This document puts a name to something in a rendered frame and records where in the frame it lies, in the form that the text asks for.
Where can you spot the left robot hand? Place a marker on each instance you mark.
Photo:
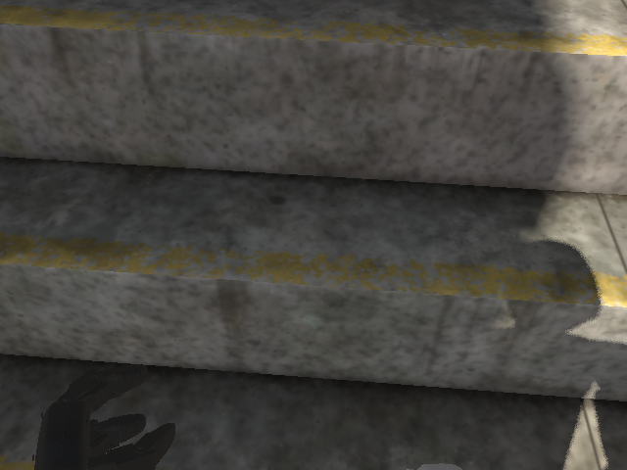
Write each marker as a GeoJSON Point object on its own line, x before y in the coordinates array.
{"type": "Point", "coordinates": [69, 440]}

